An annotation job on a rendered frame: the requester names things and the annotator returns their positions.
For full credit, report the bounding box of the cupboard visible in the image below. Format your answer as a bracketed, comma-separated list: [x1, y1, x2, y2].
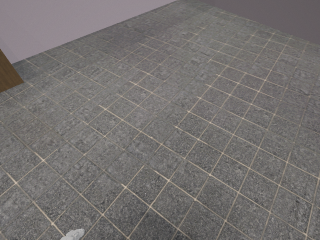
[0, 49, 24, 93]

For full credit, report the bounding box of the robot left hand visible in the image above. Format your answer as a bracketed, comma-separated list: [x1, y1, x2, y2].
[60, 228, 85, 240]

